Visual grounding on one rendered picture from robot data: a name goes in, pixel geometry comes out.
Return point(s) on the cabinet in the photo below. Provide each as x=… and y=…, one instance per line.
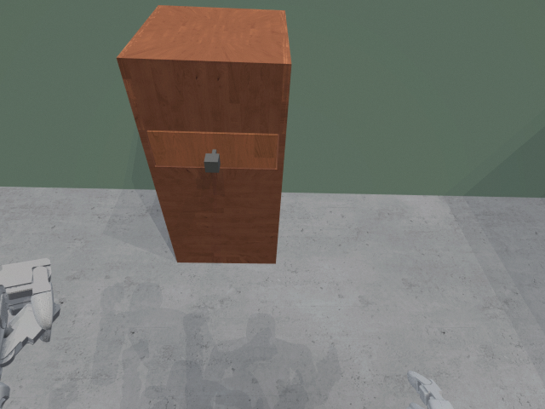
x=213, y=70

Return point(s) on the handle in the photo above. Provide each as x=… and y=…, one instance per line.
x=212, y=162

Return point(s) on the robot left hand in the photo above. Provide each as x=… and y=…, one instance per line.
x=26, y=290

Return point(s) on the drawer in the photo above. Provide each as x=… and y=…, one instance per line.
x=188, y=148

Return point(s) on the robot right hand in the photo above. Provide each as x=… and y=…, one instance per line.
x=429, y=391

